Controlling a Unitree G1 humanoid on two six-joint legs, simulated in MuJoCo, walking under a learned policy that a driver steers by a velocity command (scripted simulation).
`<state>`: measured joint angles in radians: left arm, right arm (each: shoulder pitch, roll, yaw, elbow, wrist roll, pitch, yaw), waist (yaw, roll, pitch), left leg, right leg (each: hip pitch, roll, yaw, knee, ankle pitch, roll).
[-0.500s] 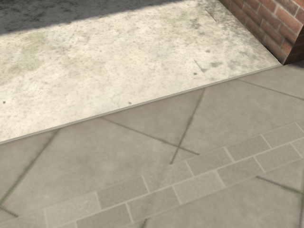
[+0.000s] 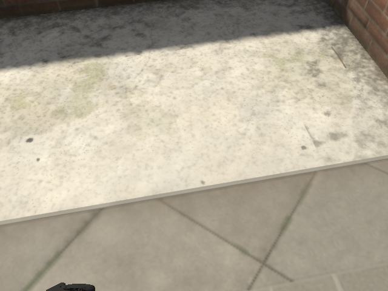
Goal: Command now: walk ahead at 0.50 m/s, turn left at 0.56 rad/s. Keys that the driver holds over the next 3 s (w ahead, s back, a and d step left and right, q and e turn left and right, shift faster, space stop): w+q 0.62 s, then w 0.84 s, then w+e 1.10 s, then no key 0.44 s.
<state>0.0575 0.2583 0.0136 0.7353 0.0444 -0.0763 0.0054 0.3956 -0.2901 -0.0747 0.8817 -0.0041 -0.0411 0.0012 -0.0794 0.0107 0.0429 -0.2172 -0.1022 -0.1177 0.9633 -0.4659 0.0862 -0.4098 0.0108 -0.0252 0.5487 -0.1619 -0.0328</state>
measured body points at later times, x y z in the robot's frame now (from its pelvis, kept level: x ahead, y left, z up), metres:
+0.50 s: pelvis +0.25 +0.05 -0.01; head +0.29 +0.07 +0.43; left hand +0.16 +0.30 -0.15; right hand +0.53 -0.11 -0.10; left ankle +0.32 +0.13 -0.73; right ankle +0.10 -0.11 -0.67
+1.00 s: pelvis +0.52 +0.14 +0.00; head +0.55 +0.15 +0.44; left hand +0.61 +0.44 -0.09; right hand +0.61 -0.13 -0.13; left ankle +0.32 +0.13 -0.73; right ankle +0.68 +0.11 -0.73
